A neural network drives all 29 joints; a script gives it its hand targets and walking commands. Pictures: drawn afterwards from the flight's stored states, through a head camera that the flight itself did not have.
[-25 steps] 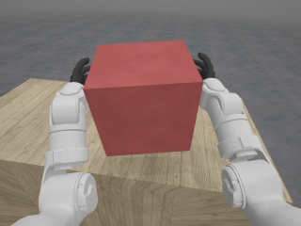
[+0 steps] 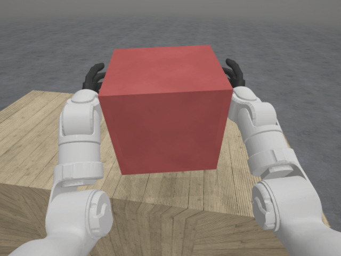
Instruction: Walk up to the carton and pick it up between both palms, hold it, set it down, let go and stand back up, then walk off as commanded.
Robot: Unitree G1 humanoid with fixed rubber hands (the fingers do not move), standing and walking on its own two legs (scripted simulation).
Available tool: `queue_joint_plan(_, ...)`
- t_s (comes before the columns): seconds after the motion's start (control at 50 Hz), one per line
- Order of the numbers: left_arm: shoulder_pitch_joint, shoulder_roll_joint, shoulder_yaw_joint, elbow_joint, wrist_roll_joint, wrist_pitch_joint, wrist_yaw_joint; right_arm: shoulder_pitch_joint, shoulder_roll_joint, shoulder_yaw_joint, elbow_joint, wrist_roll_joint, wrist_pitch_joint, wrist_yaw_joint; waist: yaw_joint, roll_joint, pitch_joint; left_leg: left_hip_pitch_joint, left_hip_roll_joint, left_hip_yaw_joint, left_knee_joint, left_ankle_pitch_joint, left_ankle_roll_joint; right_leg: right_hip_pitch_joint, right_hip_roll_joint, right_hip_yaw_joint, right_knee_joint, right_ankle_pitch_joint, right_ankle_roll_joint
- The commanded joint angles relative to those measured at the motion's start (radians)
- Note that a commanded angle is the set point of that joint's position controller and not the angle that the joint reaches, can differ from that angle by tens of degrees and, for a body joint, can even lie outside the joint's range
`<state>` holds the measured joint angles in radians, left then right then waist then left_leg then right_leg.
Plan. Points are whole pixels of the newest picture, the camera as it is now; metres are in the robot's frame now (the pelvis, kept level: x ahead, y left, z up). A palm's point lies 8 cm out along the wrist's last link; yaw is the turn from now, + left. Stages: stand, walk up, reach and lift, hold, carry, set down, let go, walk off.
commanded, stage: hold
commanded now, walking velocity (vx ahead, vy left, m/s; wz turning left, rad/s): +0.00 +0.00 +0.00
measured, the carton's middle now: (165, 109) +0.38 +0.00 +0.23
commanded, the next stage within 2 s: none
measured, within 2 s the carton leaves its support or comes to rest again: neither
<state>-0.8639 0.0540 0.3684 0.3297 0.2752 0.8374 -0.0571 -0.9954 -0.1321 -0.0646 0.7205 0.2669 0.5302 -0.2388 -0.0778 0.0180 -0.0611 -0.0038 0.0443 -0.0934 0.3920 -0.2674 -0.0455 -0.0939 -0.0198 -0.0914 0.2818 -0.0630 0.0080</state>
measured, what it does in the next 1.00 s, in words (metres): stands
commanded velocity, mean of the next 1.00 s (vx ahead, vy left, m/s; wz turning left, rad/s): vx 0.00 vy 0.00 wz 0.00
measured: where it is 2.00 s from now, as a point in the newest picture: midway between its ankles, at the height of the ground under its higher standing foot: outside the picture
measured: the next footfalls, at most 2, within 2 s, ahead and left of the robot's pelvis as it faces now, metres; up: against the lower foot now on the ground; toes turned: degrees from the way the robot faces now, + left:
none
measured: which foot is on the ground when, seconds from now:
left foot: down 0.00-1.00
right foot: down 0.00-1.00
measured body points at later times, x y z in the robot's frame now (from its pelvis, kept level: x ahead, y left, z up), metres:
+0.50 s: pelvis +0.00 +0.00 +0.00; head -0.08 +0.01 +0.44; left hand +0.38 +0.17 +0.26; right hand +0.39 -0.14 +0.27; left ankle -0.02 +0.15 -0.74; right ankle +0.07 -0.13 -0.74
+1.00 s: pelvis +0.00 +0.00 +0.00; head -0.08 +0.00 +0.44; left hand +0.38 +0.16 +0.27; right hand +0.39 -0.16 +0.27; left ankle -0.02 +0.15 -0.74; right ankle +0.07 -0.13 -0.74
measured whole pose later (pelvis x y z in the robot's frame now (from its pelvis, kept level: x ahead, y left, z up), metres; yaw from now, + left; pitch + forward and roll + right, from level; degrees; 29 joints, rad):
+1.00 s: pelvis +0.00 +0.00 +0.00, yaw +0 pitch -8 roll -1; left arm -0.82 0.04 0.37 0.27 0.28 0.85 -0.05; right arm -0.96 -0.14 -0.03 0.67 0.29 0.54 -0.25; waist -0.07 0.03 -0.05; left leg 0.02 0.05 -0.08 0.39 -0.28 -0.04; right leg -0.07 -0.02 -0.08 0.28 -0.07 0.01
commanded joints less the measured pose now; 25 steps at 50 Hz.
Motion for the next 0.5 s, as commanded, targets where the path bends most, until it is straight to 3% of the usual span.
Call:
queue_joint_plan(0.0, -0.809, -0.577, -0.410, -0.143, -0.179, -0.084, -0.103, -0.847, 0.728, 0.341, -0.366, 0.177, -0.029, 0.122, 0.018, 0.013, -0.395, -0.339, -0.115, 0.089, -0.120, 0.212, 0.006, 0.496, 0.099, 0.033, 0.062, 0.135, 0.028)
queue_joint_plan(0.02, -0.825, -0.561, -0.386, -0.134, -0.166, -0.088, -0.104, -0.854, 0.728, 0.338, -0.360, 0.173, -0.032, 0.121, 0.026, -0.007, -0.356, -0.340, -0.119, 0.095, -0.114, 0.197, 0.006, 0.480, 0.097, 0.037, 0.055, 0.120, 0.025)
queue_joint_plan(0.06, -0.795, -0.591, -0.439, -0.186, -0.190, -0.087, -0.105, -0.870, 0.749, 0.374, -0.470, 0.194, -0.046, 0.110, 0.028, -0.003, -0.459, -0.317, -0.124, 0.092, -0.092, 0.262, -0.004, 0.531, 0.103, 0.041, 0.071, 0.203, 0.029)
queue_joint_plan(0.08, -0.785, -0.567, -0.417, -0.180, -0.186, -0.087, -0.100, -0.826, 0.730, 0.362, -0.407, 0.191, -0.027, 0.107, 0.009, -0.018, -0.418, -0.315, -0.127, 0.083, -0.086, 0.266, -0.003, 0.522, 0.092, 0.041, 0.068, 0.210, 0.031)
queue_joint_plan(0.12, -0.785, -0.577, -0.441, -0.242, -0.197, -0.090, -0.101, -0.838, 0.741, 0.389, -0.479, 0.210, -0.034, 0.096, 0.024, -0.035, -0.488, -0.287, -0.129, 0.087, -0.067, 0.322, -0.008, 0.534, 0.094, 0.043, 0.078, 0.286, 0.036)
queue_joint_plan(0.14, -0.723, -0.553, -0.424, -0.207, -0.182, -0.080, -0.102, -0.799, 0.727, 0.394, -0.464, 0.215, -0.020, 0.088, 0.022, -0.034, -0.459, -0.296, -0.138, 0.080, -0.068, 0.314, -0.005, 0.544, 0.085, 0.051, 0.071, 0.300, 0.046)
queue_joint_plan(0.16, -0.759, -0.536, -0.417, -0.193, -0.185, -0.074, -0.108, -0.800, 0.714, 0.380, -0.438, 0.208, -0.016, 0.084, 0.004, -0.032, -0.415, -0.298, -0.137, 0.085, -0.081, 0.263, -0.007, 0.517, 0.086, 0.048, 0.065, 0.255, 0.046)
queue_joint_plan(0.18, -0.742, -0.540, -0.416, -0.199, -0.176, -0.069, -0.111, -0.785, 0.715, 0.386, -0.443, 0.206, -0.009, 0.085, 0.021, -0.019, -0.398, -0.309, -0.132, 0.082, -0.090, 0.249, -0.002, 0.515, 0.092, 0.045, 0.065, 0.214, 0.044)
queue_joint_plan(0.22, -0.744, -0.534, -0.397, -0.172, -0.153, -0.060, -0.122, -0.770, 0.707, 0.357, -0.399, 0.179, -0.003, 0.088, 0.016, -0.013, -0.336, -0.318, -0.130, 0.094, -0.115, 0.189, 0.009, 0.486, 0.084, 0.043, 0.051, 0.132, 0.045)
queue_joint_plan(0.28, -0.774, -0.542, -0.409, -0.166, -0.163, -0.058, -0.123, -0.782, 0.698, 0.334, -0.388, 0.170, 0.000, 0.097, 0.006, 0.013, -0.334, -0.353, -0.120, 0.098, -0.129, 0.151, 0.006, 0.483, 0.089, 0.035, 0.058, 0.090, 0.040)
queue_joint_plan(0.3, -0.780, -0.581, -0.447, -0.220, -0.187, -0.060, -0.124, -0.795, 0.705, 0.328, -0.431, 0.167, -0.010, 0.093, -0.017, 0.014, -0.379, -0.335, -0.121, 0.093, -0.109, 0.219, -0.012, 0.507, 0.090, 0.035, 0.056, 0.159, 0.035)
queue_joint_plan(0.32, -0.785, -0.565, -0.441, -0.202, -0.182, -0.061, -0.126, -0.790, 0.699, 0.326, -0.410, 0.169, -0.003, 0.095, -0.022, 0.006, -0.357, -0.328, -0.125, 0.081, -0.110, 0.211, -0.010, 0.504, 0.090, 0.040, 0.051, 0.148, 0.038)
queue_joint_plan(0.36, -0.812, -0.600, -0.483, -0.219, -0.202, -0.067, -0.119, -0.799, 0.700, 0.314, -0.405, 0.172, -0.013, 0.095, -0.040, 0.049, -0.363, -0.300, -0.126, 0.082, -0.100, 0.245, -0.028, 0.478, 0.095, 0.042, 0.052, 0.136, 0.030)
queue_joint_plan(0.42, -0.821, -0.597, -0.461, -0.188, -0.186, -0.069, -0.118, -0.791, 0.688, 0.287, -0.353, 0.142, -0.009, 0.109, -0.033, 0.052, -0.333, -0.346, -0.111, 0.081, -0.138, 0.131, -0.010, 0.461, 0.092, 0.035, 0.048, 0.052, 0.027)
queue_joint_plan(0.44, -0.826, -0.601, -0.462, -0.192, -0.187, -0.075, -0.116, -0.805, 0.699, 0.293, -0.377, 0.141, -0.020, 0.111, -0.027, 0.061, -0.348, -0.356, -0.110, 0.089, -0.135, 0.144, -0.009, 0.468, 0.092, 0.035, 0.050, 0.070, 0.024)
queue_joint_plan(0.46, -0.798, -0.613, -0.479, -0.212, -0.189, -0.077, -0.110, -0.773, 0.685, 0.301, -0.373, 0.144, -0.018, 0.115, -0.043, 0.070, -0.365, -0.337, -0.110, 0.075, -0.129, 0.175, -0.017, 0.473, 0.095, 0.032, 0.054, 0.090, 0.023)
queue_joint_plan(0.48, -0.812, -0.609, -0.464, -0.182, -0.182, -0.077, -0.109, -0.781, 0.685, 0.293, -0.332, 0.129, -0.011, 0.120, -0.040, 0.053, -0.332, -0.342, -0.108, 0.079, -0.137, 0.151, -0.019, 0.466, 0.098, 0.030, 0.053, 0.052, 0.020)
